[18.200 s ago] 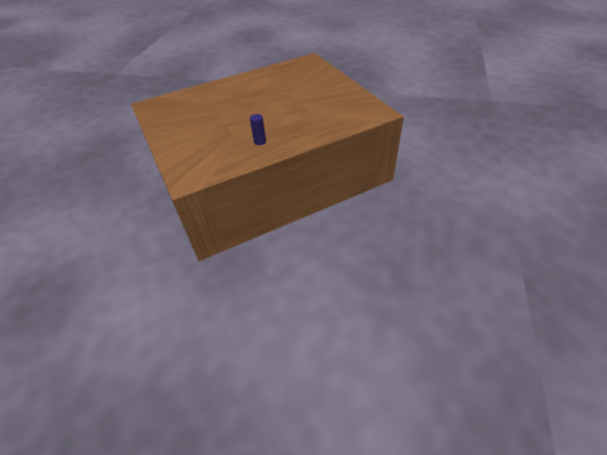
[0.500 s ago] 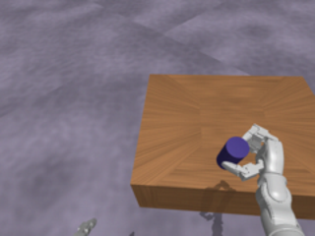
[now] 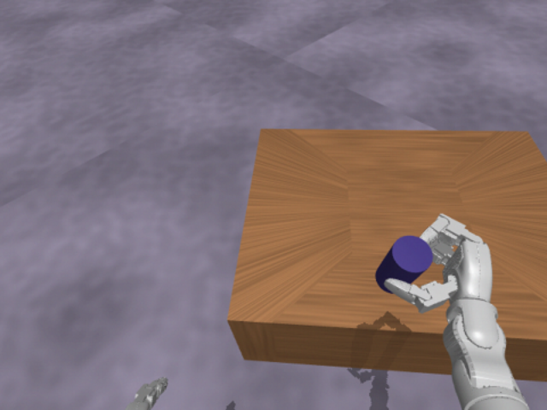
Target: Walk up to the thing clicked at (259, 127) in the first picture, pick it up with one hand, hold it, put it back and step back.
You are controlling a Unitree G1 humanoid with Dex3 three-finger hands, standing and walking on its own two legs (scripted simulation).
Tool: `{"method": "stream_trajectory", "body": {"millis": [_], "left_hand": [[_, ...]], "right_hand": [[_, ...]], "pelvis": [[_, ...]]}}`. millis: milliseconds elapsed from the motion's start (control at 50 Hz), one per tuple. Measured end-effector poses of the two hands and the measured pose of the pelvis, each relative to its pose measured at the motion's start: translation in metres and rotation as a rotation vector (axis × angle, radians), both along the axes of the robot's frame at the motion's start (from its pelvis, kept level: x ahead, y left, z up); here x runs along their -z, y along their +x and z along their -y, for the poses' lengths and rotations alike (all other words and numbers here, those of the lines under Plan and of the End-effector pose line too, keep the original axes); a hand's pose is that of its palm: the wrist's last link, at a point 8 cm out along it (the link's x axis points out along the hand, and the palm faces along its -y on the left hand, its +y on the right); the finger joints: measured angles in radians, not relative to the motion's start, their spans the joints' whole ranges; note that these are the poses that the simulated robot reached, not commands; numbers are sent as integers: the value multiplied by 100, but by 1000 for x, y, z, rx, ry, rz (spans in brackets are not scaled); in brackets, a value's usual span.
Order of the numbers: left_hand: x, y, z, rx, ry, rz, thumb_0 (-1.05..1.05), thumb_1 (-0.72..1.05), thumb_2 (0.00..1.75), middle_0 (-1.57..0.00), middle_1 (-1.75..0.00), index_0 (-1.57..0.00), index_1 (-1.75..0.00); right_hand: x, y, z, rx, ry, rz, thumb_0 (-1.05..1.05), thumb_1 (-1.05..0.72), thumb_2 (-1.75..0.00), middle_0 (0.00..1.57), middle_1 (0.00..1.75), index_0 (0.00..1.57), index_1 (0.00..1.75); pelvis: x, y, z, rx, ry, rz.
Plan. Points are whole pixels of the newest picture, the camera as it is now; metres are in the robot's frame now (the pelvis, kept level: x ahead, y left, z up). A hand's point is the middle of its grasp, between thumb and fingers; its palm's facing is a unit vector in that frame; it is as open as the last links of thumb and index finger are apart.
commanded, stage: hold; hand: right
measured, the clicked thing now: (400, 266) +0.32 -0.15 +0.03
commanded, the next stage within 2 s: crouch in 0.56 s
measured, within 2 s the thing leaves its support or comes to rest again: neither
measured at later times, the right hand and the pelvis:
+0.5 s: hand (422, 261) +0.33 -0.18 +0.04, palm faces +0.22 +0.98 +0.00, open 8.9 cm; pelvis -0.01 +0.00 +0.00, yaw +0 degrees
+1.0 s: hand (419, 266) +0.35 -0.19 -0.01, palm faces +0.25 +0.97 -0.01, open 8.8 cm; pelvis -0.01 +0.00 -0.02, yaw +0 degrees
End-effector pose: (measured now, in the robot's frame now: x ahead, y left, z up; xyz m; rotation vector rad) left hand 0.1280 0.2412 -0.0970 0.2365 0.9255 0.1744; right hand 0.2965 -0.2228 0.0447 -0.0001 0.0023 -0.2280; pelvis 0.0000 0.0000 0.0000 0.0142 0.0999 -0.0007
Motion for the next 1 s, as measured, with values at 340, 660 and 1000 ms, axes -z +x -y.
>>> {"method": "stream_trajectory", "body": {"millis": [340,660,1000], "left_hand": [[1,-4,7,2,-10,-2,1,91,89,-20,-31,-21,-30],[2,-10,4,-3,-2,-10,1,91,89,-20,-31,-21,-30],[24,-12,-7,23,34,-39,1,90,91,-19,-30,-19,-30]], "right_hand": [[-1,-3,1,-5,-5,2,-5,56,-93,90,134,106,140],[2,-5,1,-3,-5,0,-4,55,-93,90,133,105,139],[51,17,14,24,3,-40,-4,55,-89,92,134,107,138]], "pelvis": [[0,-3,4,-2,1,7],[1,-6,4,-5,1,2],[24,-15,-1,-5,1,-102]]}}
